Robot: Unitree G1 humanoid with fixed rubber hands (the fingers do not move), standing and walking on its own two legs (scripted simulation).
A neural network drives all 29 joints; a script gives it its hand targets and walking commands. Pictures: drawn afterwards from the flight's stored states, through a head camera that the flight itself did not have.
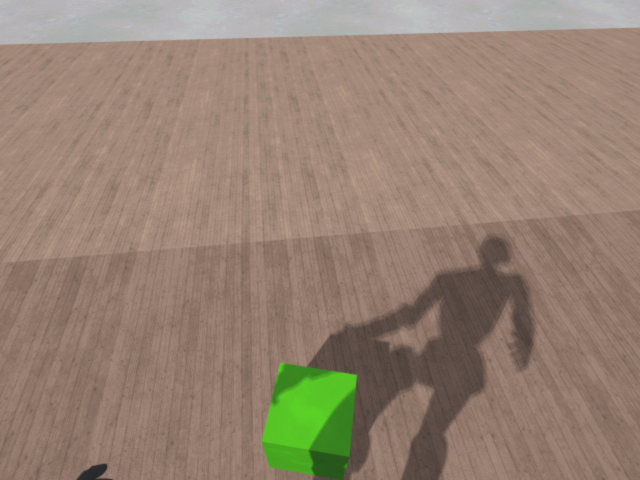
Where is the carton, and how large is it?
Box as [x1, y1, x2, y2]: [262, 363, 356, 479]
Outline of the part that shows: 280,363 262,437 262,444 269,466 342,479 349,454 356,375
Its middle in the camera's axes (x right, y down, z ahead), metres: -0.03 +0.50 +1.07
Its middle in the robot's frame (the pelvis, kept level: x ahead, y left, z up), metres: +0.41 +0.03 -0.66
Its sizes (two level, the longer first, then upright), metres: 0.210 0.200 0.250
